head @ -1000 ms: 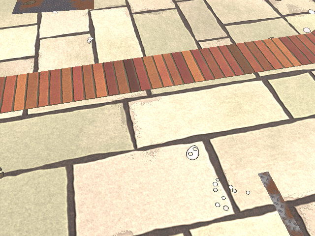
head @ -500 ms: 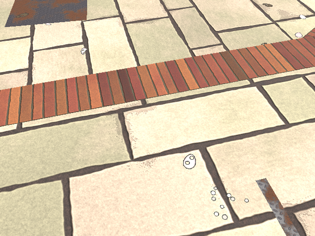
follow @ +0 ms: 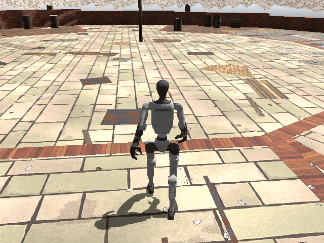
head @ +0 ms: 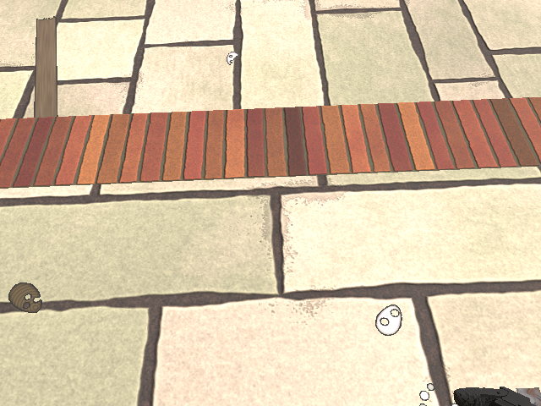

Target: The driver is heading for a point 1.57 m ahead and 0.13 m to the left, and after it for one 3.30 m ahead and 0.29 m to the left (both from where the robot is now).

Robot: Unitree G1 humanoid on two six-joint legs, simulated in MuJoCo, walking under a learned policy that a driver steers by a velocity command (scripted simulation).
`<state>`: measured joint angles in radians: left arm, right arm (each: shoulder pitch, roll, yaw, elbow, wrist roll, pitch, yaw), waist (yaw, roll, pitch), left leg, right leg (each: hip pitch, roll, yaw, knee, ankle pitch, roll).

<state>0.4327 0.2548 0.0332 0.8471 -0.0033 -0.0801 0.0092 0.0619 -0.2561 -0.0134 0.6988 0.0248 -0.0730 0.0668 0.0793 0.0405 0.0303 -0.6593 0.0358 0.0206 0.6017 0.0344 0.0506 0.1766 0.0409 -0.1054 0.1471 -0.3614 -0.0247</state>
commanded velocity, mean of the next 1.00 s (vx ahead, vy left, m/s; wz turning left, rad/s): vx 0.47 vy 0.00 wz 0.26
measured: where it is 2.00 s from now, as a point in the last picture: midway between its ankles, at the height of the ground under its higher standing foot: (272, 319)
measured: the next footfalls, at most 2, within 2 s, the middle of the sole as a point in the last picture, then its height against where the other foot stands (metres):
left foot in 0.08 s outside the picture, level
right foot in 0.56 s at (332, 375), level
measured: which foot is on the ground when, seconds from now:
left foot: up 0.00-0.06, down 0.08-0.60, up 0.62-1.00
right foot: down 0.00-0.06, up 0.08-0.54, down 0.56-1.00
